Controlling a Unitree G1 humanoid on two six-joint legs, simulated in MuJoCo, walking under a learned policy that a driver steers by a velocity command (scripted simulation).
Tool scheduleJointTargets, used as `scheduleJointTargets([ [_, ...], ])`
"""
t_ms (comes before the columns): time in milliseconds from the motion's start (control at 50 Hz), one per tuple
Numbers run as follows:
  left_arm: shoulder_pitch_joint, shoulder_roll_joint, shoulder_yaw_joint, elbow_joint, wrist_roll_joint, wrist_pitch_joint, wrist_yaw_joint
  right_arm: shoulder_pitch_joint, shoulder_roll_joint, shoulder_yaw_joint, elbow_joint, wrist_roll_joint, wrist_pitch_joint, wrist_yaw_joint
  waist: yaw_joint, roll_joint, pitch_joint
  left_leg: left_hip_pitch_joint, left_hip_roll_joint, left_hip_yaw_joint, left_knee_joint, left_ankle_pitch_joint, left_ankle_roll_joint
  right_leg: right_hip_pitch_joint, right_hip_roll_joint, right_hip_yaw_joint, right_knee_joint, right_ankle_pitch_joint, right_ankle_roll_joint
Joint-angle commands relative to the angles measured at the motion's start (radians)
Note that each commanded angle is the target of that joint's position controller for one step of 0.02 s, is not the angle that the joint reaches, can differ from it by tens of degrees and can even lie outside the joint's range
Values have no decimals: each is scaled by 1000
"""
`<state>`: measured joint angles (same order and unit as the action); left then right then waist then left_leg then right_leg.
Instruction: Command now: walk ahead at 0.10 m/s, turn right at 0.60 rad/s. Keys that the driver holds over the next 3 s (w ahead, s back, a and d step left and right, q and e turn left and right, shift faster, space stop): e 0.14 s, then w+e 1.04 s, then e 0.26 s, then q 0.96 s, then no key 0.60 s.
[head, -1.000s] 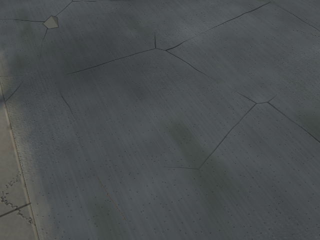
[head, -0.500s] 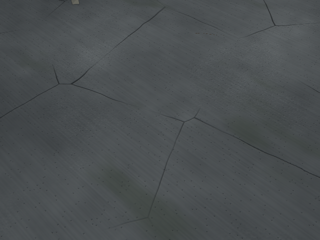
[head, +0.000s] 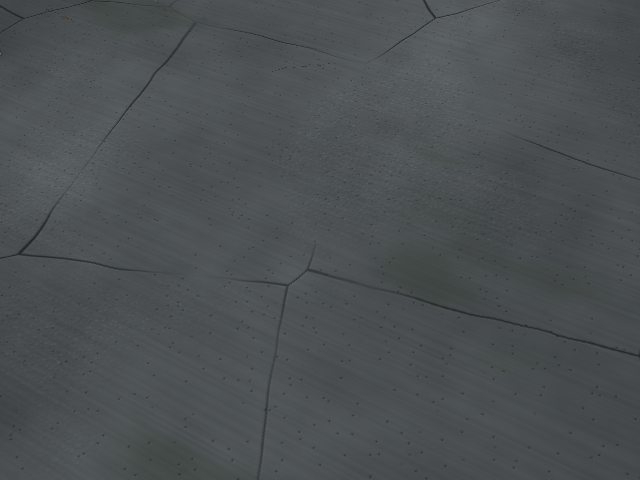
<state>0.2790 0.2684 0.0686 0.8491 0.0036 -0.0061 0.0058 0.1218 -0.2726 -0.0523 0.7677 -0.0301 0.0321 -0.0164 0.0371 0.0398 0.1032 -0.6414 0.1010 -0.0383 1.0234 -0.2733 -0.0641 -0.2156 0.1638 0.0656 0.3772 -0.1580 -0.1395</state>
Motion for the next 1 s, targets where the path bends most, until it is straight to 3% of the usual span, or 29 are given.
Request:
scheduleJointTargets([
  [20,60,162,37,-53,1,-3,11,31,-96,-23,-53,4,6,-8,-12,-92,-158,-17,-20,-5,-17,30,1,156,-299,259,-34,605,-71],
  [140,107,172,42,-55,11,13,21,-43,-104,-16,-88,16,2,-15,10,-108,-135,-17,-68,-30,-122,-31,22,235,-309,347,27,672,-84],
  [180,122,178,43,-54,17,14,16,-60,-102,-10,-99,16,-6,-8,19,-110,-140,20,-84,-33,-168,-63,29,226,-306,402,5,471,-112],
  [240,107,184,45,-59,25,12,6,-85,-108,-5,-114,14,-25,1,22,-127,-98,86,-112,-46,-289,-108,47,184,-282,489,-25,140,-127],
  [280,74,194,49,-65,27,7,2,-44,-113,-4,-109,18,-42,0,-7,-135,-83,219,-135,-44,-414,-124,59,116,-258,522,-12,59,-104],
  [320,1,184,47,-79,12,0,2,84,-107,-3,-76,16,-62,-13,-100,-92,-94,520,-137,-28,-643,-12,77,-62,-177,468,87,-25,-35],
  [340,5,112,28,-98,3,-11,-1,165,-181,-20,-64,4,-71,-28,-122,65,-146,712,46,-213,-733,-133,117,-208,-86,338,293,-209,25],
  [360,1,77,15,-136,3,-15,-4,206,-283,-40,-67,-5,-65,-32,-115,242,-165,811,285,-620,-857,-330,226,-439,71,143,493,-488,62],
  [380,21,149,24,-126,36,-12,-2,187,-255,-44,-52,-2,-60,-27,-66,147,-90,713,320,-679,-852,-387,273,-493,-46,120,617,-428,69],
  [400,-3,169,30,-108,41,-10,-11,157,-181,-28,-62,6,-60,-19,-59,46,-26,642,276,-579,-844,-397,267,-488,-89,115,656,-346,72],
  [420,-12,158,30,-97,37,-8,-25,119,-144,-19,-67,10,-64,-13,-44,15,16,591,215,-444,-856,-310,240,-469,-115,100,657,-276,86],
  [460,-19,134,24,-91,38,0,-52,127,-126,-12,-59,7,-77,-12,-48,83,-2,594,137,-264,-873,-91,205,-454,-135,55,689,-169,111],
  [540,-101,108,11,-124,29,7,-73,215,-126,-18,-19,11,-103,6,-67,58,-43,654,128,-98,-858,234,202,-514,-156,29,726,-69,129],
  [640,-250,70,-12,-179,31,6,-90,271,-114,-17,21,10,-109,13,-94,59,-11,671,114,49,-861,420,195,-542,-180,-46,553,24,136],
  [720,-366,44,-34,-229,36,1,-104,311,-134,-19,58,12,-111,7,-115,65,12,684,134,130,-846,510,184,-448,-185,-142,332,34,96],
  [760,-352,53,-34,-232,41,2,-97,320,-150,-20,76,11,-104,1,-93,73,-7,712,145,177,-772,730,170,-356,-149,-184,259,-23,54],
  [800,-243,82,-21,-204,45,-2,-82,326,-180,-23,89,11,-93,-7,-35,92,-91,732,156,219,-566,1066,161,-189,-76,-218,226,-104,1],
  [820,-110,109,-6,-167,48,-10,-73,324,-189,-22,89,14,-87,-10,24,86,-173,678,159,235,-386,1061,153,-13,-48,-201,179,-96,-33],
  [840,63,156,19,-111,55,-15,-57,303,-187,-19,72,13,-86,-9,105,35,-264,516,138,252,-136,867,129,236,-82,-119,121,-106,-73],
  [860,112,266,51,-115,53,-8,-39,336,-77,6,0,25,-91,15,72,-215,-391,108,16,253,238,86,72,569,-401,360,75,-293,-193],
  [880,115,284,56,-141,20,0,-33,257,-141,-11,-41,15,-97,17,84,-175,-460,-35,-104,80,417,-255,64,590,-530,729,-61,-186,-253],
  [900,91,260,53,-112,8,4,-24,153,-158,-16,-67,14,-102,20,83,-88,-310,-112,-44,5,398,-141,74,498,-474,542,-73,-60,-225],
  [920,49,214,42,-99,2,-1,-18,159,-131,-4,-67,19,-112,23,35,-67,-188,-81,-7,17,305,-72,78,342,-439,418,-89,70,-200],
  [940,6,178,32,-100,4,-9,-13,175,-125,-4,-52,12,-110,23,-13,-35,-124,-23,21,14,217,-57,74,227,-378,331,-106,170,-160],
  [980,-48,141,18,-107,-1,-25,-10,236,-115,-2,-32,-18,-75,27,-77,-57,-111,89,39,11,142,-59,48,91,-299,234,-135,254,-138],
  [1000,-40,140,17,-104,-4,-35,-13,238,-109,-3,-35,-24,-60,32,-83,-66,-117,101,35,22,120,-56,36,65,-285,225,-143,279,-144],
])
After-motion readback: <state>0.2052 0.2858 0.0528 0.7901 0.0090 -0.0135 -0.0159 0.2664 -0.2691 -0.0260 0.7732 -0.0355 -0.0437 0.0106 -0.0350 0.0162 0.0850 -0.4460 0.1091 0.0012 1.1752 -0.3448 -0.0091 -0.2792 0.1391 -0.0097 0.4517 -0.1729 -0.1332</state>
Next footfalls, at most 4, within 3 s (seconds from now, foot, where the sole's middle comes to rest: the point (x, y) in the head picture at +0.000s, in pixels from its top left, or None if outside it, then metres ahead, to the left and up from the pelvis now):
0.34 left None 0.17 0.14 -0.78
0.84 right None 0.37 -0.17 -0.78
1.38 left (488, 346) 0.71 -0.28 -0.78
1.78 right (542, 433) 0.52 -0.36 -0.78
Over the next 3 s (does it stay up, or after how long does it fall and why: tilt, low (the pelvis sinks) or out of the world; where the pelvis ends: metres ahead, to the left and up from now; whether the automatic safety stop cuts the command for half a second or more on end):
stays up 0.56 -0.24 0.00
